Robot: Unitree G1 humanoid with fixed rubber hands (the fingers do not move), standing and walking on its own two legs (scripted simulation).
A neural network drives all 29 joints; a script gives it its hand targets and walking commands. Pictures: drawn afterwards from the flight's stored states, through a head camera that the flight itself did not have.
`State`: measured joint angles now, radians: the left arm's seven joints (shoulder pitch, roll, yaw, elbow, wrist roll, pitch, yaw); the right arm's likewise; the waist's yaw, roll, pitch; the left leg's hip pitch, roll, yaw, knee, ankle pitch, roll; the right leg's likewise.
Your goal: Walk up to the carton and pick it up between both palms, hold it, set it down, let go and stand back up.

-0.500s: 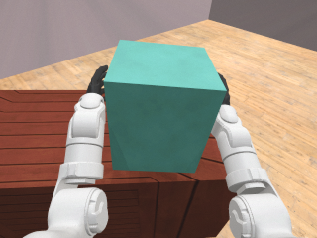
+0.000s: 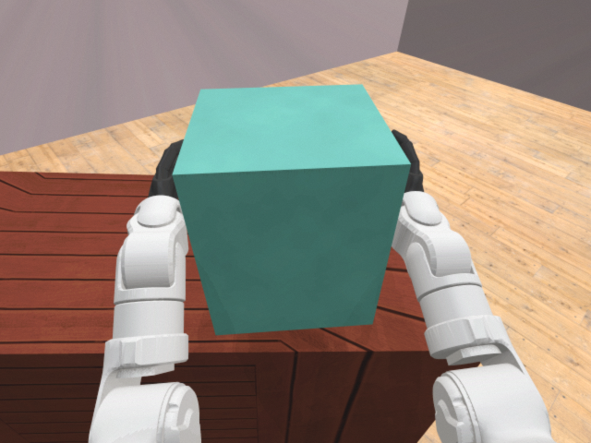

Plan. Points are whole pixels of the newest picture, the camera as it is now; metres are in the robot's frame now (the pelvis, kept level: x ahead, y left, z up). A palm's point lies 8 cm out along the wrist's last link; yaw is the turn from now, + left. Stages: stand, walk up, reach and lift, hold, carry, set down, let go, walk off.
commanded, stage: hold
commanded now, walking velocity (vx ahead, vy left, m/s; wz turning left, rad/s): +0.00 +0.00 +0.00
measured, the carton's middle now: (288, 209) +0.37 -0.01 +0.18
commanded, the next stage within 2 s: none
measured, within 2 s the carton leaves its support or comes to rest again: neither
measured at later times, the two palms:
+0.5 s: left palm (169, 195) +0.38 +0.14 +0.20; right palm (405, 196) +0.37 -0.16 +0.20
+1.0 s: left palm (158, 198) +0.37 +0.15 +0.20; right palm (399, 192) +0.37 -0.15 +0.21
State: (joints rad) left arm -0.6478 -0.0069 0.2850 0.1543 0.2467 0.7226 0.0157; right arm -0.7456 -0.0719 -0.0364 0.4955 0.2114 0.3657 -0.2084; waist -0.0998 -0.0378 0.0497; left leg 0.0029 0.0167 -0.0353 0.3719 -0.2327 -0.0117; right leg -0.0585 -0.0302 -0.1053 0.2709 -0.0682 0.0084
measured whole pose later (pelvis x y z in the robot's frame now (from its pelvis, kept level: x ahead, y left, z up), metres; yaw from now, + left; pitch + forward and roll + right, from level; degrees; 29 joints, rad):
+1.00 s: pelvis -0.01 +0.00 +0.00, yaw +0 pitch -9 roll -1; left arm -0.71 0.00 0.32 0.20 0.28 0.76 -0.03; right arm -0.78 -0.04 -0.09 0.53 0.16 0.39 -0.20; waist -0.07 -0.05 0.05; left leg 0.00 0.01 -0.03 0.37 -0.22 -0.01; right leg -0.07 -0.03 -0.10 0.29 -0.07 0.00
